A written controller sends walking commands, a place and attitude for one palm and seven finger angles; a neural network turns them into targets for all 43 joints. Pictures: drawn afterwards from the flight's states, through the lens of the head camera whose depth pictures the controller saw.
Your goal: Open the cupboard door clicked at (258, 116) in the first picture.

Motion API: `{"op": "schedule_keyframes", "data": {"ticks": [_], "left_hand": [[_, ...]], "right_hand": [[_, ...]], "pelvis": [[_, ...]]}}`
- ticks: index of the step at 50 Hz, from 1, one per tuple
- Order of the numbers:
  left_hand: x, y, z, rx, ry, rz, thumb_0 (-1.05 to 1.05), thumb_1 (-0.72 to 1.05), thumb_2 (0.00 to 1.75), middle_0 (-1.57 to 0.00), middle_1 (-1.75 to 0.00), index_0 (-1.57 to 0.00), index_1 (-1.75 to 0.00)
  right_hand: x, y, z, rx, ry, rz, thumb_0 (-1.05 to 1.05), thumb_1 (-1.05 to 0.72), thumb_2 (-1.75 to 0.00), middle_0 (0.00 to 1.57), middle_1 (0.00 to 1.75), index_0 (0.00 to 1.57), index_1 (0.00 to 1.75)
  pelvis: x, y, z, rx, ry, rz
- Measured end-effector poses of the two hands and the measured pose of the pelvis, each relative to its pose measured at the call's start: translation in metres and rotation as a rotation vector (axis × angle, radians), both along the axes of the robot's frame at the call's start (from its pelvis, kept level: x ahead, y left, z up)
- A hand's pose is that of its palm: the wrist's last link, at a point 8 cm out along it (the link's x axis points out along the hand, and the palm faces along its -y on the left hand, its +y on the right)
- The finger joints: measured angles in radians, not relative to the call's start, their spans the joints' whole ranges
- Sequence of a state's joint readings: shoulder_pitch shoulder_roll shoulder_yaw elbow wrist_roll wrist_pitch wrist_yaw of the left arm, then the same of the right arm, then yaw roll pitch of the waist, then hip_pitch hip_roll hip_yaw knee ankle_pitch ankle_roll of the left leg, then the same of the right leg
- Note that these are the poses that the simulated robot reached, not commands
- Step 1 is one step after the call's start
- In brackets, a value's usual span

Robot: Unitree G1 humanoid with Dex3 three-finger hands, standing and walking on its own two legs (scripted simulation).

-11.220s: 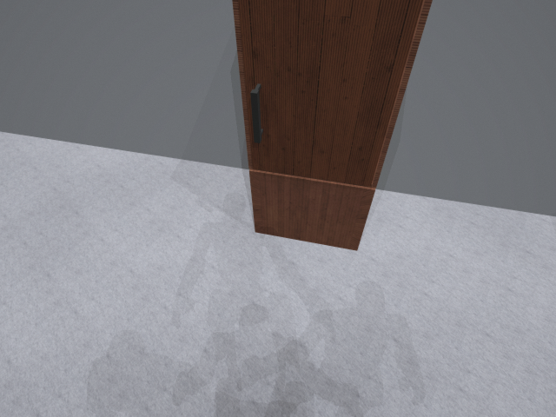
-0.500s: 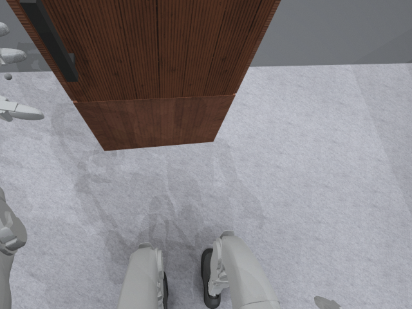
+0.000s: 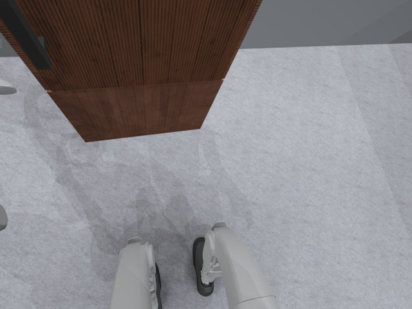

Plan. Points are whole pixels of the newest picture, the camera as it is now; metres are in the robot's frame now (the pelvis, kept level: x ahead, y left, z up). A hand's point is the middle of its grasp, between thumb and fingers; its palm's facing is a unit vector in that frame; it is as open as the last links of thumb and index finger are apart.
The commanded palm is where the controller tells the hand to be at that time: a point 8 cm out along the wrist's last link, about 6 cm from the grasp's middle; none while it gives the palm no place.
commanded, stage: move the hooked fingers beside the handle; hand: left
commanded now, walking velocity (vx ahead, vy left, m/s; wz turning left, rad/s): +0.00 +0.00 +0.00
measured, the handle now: (19, 16) +0.58 +0.24 +0.06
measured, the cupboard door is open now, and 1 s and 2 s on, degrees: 0 0 0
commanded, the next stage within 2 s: slide the fingers in behind the handle in 0.52 s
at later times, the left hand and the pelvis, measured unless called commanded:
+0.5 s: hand out of the picture +0.52 +0.30 +0.05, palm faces +0.10 -0.99 -0.04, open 14.0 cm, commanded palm +0.51 +0.31 +0.05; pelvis +0.01 +0.00 +0.01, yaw +1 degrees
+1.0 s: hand (0, 48) +0.52 +0.26 +0.05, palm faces +0.10 -0.99 -0.03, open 14.0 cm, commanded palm +0.51 +0.29 +0.05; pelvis +0.00 -0.01 +0.01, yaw +1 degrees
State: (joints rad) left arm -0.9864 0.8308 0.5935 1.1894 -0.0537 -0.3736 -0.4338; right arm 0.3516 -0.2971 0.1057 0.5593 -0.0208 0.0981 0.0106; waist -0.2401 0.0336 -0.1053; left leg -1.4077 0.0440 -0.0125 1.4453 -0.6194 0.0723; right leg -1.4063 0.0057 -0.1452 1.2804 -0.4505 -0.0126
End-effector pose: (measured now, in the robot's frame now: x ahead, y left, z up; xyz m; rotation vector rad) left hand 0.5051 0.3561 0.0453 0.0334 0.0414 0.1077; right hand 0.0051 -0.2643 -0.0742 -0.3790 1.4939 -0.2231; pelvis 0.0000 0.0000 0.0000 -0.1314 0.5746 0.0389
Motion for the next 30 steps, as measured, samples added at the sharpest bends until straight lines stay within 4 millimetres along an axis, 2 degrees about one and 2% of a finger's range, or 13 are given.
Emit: {"op": "schedule_keyframes", "data": {"ticks": [8,19,30], "left_hand": [[-0.003,0.001,0.005,-0.003,-0.003,-0.007,-0.01,-0.49,0.3,-0.3,-1.2,-0.29,-1.2],[-0.006,-0.002,0.007,-0.003,-0.003,-0.007,-0.01,-0.49,0.3,-0.3,-1.2,-0.3,-1.2],[-0.012,-0.01,0.01,-0.002,-0.015,-0.01,-0.01,-0.5,0.3,-0.3,-1.2,-0.3,-1.2]], "right_hand": [[0.007,0.004,0.003,0.01,0.007,0.007,0.01,-0.9,-0.9,0.21,0.3,0.2,0.3],[0.024,0.0,0.008,0.0,-0.041,0.022,0.01,-0.9,-0.9,0.21,0.3,0.2,0.3],[0.028,-0.002,0.004,0.012,-0.043,0.029,0.01,-0.9,-0.9,0.21,0.3,0.2,0.3]], "pelvis": [[0.004,0.002,0.006,-0.003,-0.007,0.011],[0.008,0.002,0.01,-0.001,-0.018,0.01],[0.007,-0.001,0.012,0.007,-0.028,0.014]]}}
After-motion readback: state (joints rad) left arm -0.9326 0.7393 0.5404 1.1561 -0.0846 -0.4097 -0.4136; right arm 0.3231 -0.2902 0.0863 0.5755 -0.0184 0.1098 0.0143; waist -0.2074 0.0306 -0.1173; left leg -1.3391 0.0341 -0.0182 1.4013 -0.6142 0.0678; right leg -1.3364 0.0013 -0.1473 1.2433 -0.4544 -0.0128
